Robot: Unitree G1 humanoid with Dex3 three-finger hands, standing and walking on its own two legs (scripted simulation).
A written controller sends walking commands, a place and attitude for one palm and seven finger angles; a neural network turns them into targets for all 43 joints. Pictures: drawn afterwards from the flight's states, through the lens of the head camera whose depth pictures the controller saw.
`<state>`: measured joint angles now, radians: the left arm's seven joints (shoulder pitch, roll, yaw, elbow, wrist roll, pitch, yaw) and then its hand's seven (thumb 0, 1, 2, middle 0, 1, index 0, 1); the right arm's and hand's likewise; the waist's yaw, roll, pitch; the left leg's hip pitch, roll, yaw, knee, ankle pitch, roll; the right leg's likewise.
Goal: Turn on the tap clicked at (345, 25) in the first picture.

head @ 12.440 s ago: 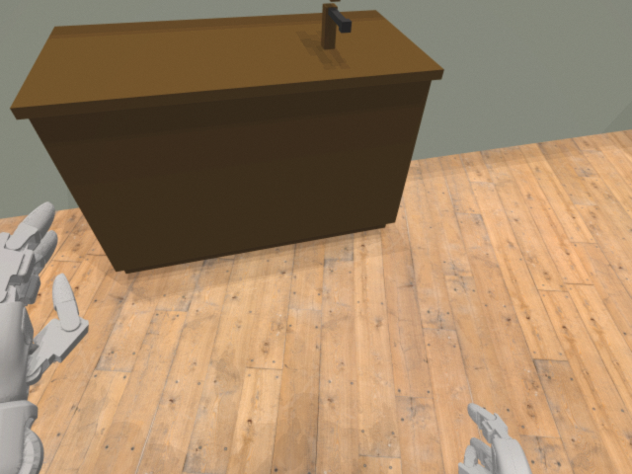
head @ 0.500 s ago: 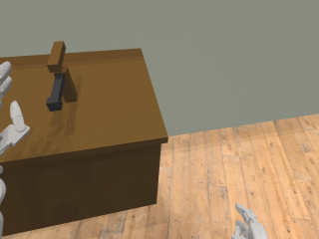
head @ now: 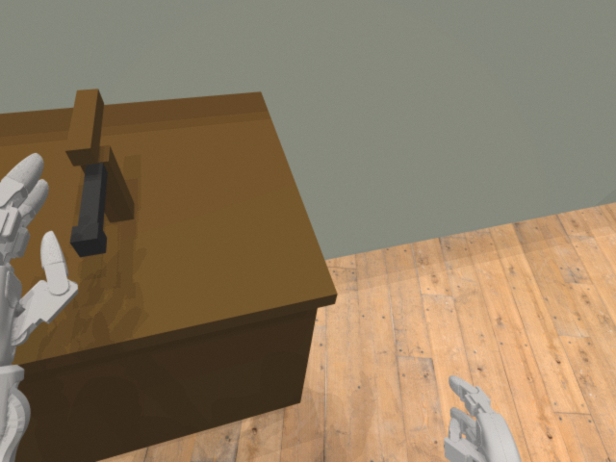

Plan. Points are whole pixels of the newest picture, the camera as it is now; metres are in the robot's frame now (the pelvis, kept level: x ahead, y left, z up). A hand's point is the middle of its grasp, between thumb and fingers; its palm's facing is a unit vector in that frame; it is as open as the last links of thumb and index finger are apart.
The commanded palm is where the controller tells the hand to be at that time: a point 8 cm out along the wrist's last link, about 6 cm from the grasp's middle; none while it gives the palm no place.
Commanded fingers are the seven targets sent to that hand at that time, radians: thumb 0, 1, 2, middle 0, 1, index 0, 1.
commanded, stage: come to a stop and stand still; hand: left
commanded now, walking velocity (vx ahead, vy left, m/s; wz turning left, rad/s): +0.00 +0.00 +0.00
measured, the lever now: (89, 240) +0.32 +0.29 +0.11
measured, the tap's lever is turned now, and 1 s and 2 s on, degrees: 0 0 0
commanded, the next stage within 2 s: look again from close up in 0.16 s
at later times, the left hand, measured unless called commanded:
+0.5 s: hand (64, 305) +0.21 +0.25 +0.17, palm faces +0.41 -0.85 -0.33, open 7.4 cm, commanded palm +0.15 +0.28 +0.18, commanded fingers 0.00 0.90 0.90 -0.20 -0.30 -0.20 -0.30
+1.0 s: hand (41, 271) +0.23 +0.26 +0.19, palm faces +0.48 -0.78 -0.40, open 7.4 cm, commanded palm +0.14 +0.26 +0.18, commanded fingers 0.00 0.90 0.90 -0.20 -0.30 -0.20 -0.30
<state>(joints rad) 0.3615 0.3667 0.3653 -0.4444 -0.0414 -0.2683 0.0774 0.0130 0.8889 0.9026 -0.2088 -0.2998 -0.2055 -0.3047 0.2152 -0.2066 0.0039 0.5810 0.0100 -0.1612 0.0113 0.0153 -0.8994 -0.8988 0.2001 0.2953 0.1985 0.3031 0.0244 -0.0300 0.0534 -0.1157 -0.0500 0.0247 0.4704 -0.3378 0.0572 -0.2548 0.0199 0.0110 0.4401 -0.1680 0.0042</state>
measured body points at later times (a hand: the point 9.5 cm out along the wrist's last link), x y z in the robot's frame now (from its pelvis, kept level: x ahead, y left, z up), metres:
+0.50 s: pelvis -0.01 +0.00 +0.00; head +0.01 +0.02 +0.45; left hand +0.18 +0.29 +0.18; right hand +0.18 -0.21 -0.07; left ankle -0.05 +0.07 -0.74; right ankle +0.04 -0.13 -0.74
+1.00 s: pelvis -0.02 -0.02 +0.00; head +0.00 +0.00 +0.45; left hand +0.19 +0.30 +0.21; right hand +0.15 -0.24 -0.08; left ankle -0.05 +0.07 -0.74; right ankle +0.04 -0.13 -0.74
